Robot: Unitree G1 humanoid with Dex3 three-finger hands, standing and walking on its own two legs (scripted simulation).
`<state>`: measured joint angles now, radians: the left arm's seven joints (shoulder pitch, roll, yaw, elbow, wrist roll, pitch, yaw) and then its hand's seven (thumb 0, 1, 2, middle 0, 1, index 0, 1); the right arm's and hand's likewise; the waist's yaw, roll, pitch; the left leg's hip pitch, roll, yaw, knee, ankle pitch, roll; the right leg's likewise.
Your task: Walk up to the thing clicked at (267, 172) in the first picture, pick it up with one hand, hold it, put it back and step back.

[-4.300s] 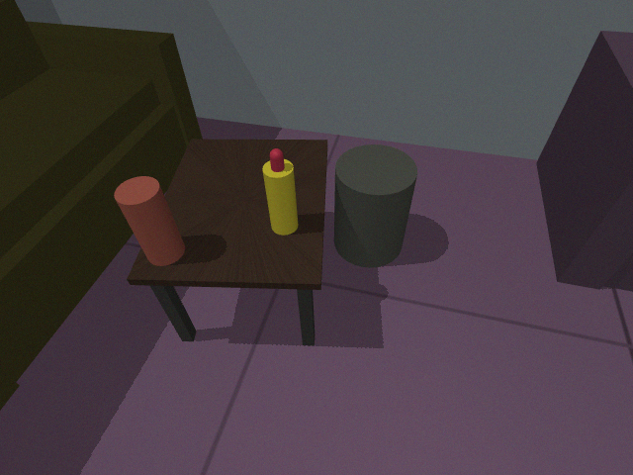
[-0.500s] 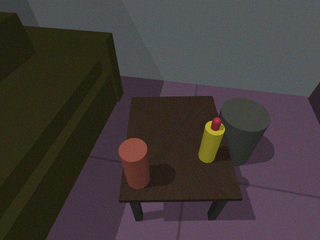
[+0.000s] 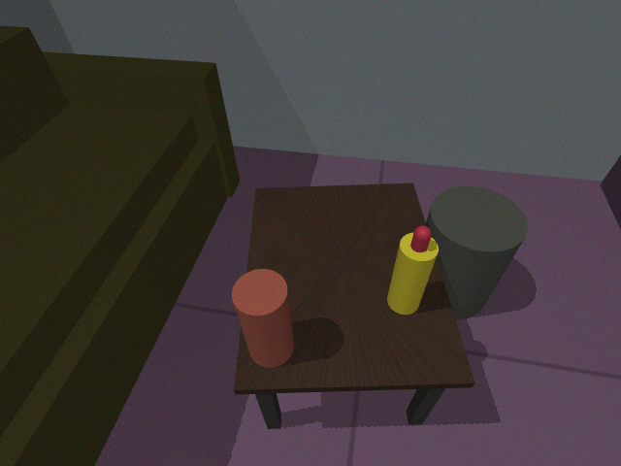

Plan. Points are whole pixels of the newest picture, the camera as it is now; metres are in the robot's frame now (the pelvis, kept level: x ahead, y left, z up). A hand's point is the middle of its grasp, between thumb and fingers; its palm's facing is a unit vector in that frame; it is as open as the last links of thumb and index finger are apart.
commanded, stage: stand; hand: right
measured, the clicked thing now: (412, 268) +0.59 -0.20 -0.24
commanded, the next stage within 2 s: none
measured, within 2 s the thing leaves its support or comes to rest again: neither
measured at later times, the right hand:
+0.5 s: hand out of the picture +0.08 -0.25 -0.16, palm faces -0.03 +0.94 -0.33, open 7.4 cm
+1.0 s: hand out of the picture +0.08 -0.25 -0.16, palm faces -0.04 +0.94 -0.33, open 7.4 cm
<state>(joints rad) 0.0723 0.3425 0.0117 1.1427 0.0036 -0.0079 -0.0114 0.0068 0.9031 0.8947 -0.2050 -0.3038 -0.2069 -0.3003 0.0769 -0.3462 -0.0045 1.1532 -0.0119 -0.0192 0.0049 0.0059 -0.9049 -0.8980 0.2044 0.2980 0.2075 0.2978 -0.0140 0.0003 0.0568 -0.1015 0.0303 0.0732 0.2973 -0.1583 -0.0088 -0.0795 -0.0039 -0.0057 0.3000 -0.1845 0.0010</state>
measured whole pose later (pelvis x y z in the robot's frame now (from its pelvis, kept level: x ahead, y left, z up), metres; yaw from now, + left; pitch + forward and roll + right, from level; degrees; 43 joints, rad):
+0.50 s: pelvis +0.00 +0.00 +0.00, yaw +1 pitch -2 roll +0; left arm 0.10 0.35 0.00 1.15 0.00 -0.01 -0.01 0.01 0.90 0.89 -0.21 -0.30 -0.21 -0.30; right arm 0.09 -0.35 0.00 1.16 -0.01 -0.02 0.01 0.01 -0.91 -0.90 0.20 0.30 0.21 0.30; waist -0.01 0.00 0.05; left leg -0.11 0.03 0.06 0.28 -0.15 -0.01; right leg -0.08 0.00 -0.02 0.29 -0.18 0.00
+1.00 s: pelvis +0.00 +0.00 +0.00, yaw +1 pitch -2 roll +0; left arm 0.10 0.35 0.00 1.14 0.01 -0.01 -0.01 0.01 0.90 0.89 -0.21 -0.30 -0.21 -0.30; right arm 0.10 -0.35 0.00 1.15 -0.01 -0.01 0.01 0.01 -0.91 -0.90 0.20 0.30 0.21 0.30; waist -0.01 0.00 0.04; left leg -0.11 0.03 0.05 0.29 -0.16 -0.01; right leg -0.07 0.00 -0.02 0.29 -0.19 0.00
